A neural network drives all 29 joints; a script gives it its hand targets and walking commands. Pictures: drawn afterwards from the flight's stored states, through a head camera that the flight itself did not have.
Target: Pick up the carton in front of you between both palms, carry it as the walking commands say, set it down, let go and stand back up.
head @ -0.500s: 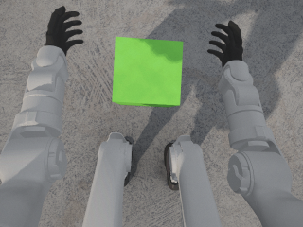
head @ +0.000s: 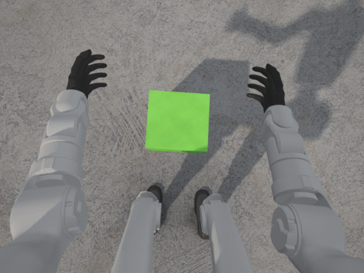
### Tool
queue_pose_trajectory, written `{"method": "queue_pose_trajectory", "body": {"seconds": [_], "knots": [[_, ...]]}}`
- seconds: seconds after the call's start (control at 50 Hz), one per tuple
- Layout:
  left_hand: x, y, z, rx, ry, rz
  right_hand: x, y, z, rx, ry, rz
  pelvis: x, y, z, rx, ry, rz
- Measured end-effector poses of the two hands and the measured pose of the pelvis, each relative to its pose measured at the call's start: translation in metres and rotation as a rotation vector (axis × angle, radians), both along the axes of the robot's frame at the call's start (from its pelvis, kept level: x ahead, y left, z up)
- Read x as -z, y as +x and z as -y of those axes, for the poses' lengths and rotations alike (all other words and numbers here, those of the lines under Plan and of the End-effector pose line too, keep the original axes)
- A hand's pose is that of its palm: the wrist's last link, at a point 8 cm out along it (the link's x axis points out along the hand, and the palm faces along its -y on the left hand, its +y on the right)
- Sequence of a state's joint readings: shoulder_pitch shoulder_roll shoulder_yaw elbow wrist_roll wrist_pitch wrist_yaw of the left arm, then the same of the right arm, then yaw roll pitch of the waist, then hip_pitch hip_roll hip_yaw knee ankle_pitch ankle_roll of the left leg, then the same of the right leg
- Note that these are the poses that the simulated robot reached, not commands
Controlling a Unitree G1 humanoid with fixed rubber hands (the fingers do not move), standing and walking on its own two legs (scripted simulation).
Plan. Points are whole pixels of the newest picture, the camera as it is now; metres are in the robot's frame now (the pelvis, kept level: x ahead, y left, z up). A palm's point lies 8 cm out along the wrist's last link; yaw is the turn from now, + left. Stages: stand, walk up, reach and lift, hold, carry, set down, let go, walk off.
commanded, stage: let go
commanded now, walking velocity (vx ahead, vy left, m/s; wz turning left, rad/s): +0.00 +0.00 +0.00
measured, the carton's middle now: (177, 125) +0.46 +0.01 -0.52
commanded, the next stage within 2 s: stand in 1.14 s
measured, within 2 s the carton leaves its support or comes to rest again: neither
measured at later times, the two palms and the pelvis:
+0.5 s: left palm (32, 162) +0.32 +0.23 +0.01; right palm (340, 173) +0.32 -0.22 +0.02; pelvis +0.07 +0.00 +0.11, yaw +1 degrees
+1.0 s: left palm (0, 241) +0.23 +0.23 +0.07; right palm out of the picture +0.25 -0.24 +0.07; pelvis +0.08 -0.01 +0.13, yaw +1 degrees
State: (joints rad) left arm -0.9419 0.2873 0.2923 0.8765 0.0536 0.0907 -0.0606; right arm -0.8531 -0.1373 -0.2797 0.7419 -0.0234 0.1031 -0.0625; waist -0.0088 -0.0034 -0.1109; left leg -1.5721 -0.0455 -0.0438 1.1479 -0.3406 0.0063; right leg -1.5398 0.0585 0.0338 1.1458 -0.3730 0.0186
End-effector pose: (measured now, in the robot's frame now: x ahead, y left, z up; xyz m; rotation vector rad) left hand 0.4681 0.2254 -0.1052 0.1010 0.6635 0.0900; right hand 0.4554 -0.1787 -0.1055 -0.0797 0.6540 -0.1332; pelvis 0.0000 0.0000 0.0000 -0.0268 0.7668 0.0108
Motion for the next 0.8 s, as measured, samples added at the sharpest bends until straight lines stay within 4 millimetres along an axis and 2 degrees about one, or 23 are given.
{"method": "queue_pose_trajectory", "body": {"seconds": [0.06,0.14,0.22,0.36,0.64,0.72,0.8], "knots": [[-0.009,-0.015,-0.002,0.008,0.035,-0.028,-0.01,-0.012,0.002,-0.036,-0.031,-0.028,-0.015,0.007,0.0,-0.003,0.003,0.022],[-0.025,-0.045,-0.007,0.007,0.066,-0.071,-0.025,-0.038,0.009,-0.078,-0.064,-0.081,-0.037,0.021,0.0,-0.005,0.01,0.071],[-0.046,-0.072,-0.01,0.003,0.066,-0.094,-0.048,-0.062,0.02,-0.093,-0.075,-0.112,-0.057,0.035,0.001,-0.006,0.015,0.134],[-0.085,-0.104,-0.01,0.005,0.057,-0.093,-0.089,-0.093,0.035,-0.095,-0.069,-0.115,-0.083,0.058,0.003,-0.006,0.021,0.242],[-0.15,-0.196,-0.004,0.01,0.058,-0.118,-0.154,-0.185,0.056,-0.082,-0.062,-0.132,-0.126,0.084,0.007,-0.003,0.033,0.555],[-0.161,-0.217,-0.003,0.009,0.057,-0.12,-0.166,-0.203,0.061,-0.087,-0.064,-0.134,-0.131,0.086,0.009,-0.003,0.035,0.653],[-0.167,-0.229,-0.002,0.011,0.053,-0.126,-0.171,-0.21,0.063,-0.098,-0.06,-0.137,-0.133,0.085,0.01,-0.005,0.038,0.736]]}}
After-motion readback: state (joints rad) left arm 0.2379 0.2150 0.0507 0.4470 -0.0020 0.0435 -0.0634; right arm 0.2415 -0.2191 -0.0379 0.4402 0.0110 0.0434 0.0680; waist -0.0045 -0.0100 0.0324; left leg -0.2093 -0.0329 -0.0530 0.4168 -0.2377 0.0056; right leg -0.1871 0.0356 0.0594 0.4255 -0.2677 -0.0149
